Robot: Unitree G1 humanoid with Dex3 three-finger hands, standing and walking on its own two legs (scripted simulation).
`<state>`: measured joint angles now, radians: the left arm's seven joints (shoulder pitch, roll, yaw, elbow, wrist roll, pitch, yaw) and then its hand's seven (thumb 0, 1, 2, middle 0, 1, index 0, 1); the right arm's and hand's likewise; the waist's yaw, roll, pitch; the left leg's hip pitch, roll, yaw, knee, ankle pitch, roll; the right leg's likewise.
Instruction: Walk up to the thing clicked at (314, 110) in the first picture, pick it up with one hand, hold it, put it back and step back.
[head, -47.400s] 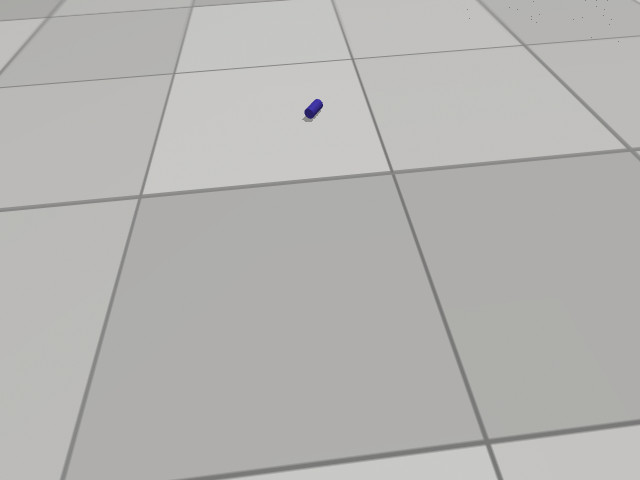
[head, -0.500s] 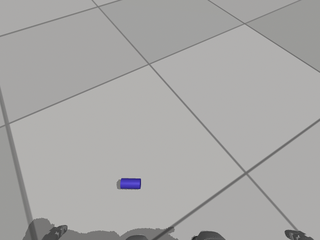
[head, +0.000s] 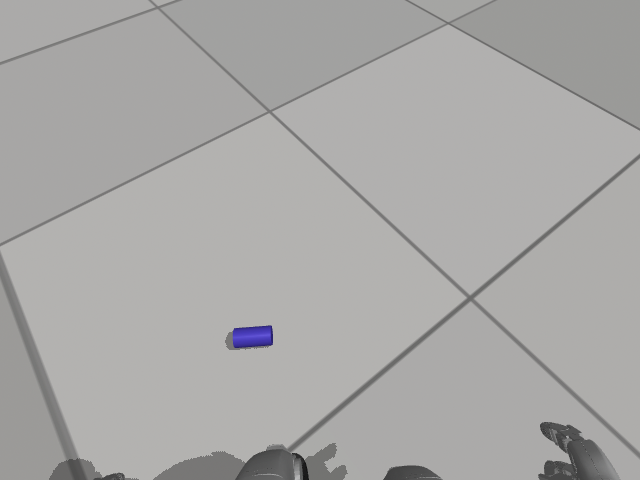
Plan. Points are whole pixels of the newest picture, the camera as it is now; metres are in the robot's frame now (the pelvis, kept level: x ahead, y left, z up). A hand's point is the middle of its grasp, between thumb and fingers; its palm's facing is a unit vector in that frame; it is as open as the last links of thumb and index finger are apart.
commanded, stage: step back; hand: left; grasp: from above
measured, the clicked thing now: (253, 336) +0.55 +0.23 -0.72
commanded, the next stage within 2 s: none
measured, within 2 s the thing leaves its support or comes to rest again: neither
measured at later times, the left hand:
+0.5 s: hand out of the picture -0.03 +0.27 -0.14, palm faces +0.07 -0.93 -0.36, open 7.4 cm
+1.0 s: hand out of the picture -0.22 +0.22 -0.13, palm faces +0.05 -0.90 -0.43, open 7.4 cm
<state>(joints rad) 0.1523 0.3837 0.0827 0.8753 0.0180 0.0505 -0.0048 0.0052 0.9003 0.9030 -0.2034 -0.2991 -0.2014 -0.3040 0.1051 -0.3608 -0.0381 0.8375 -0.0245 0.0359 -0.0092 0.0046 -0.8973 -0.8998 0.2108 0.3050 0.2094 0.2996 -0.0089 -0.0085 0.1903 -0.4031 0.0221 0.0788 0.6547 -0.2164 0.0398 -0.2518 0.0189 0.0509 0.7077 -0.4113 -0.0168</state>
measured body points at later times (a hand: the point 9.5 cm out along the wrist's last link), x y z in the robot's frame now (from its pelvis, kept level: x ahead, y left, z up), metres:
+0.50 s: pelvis -0.14 -0.01 +0.01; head -0.08 +0.02 +0.45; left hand -0.03 +0.32 -0.11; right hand -0.04 -0.31 -0.10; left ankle -0.13 +0.11 -0.72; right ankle -0.12 -0.14 -0.64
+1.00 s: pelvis -0.31 -0.06 +0.01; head -0.25 -0.07 +0.45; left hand -0.23 +0.26 -0.10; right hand -0.20 -0.37 -0.12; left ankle -0.34 +0.07 -0.68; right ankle -0.25 -0.18 -0.72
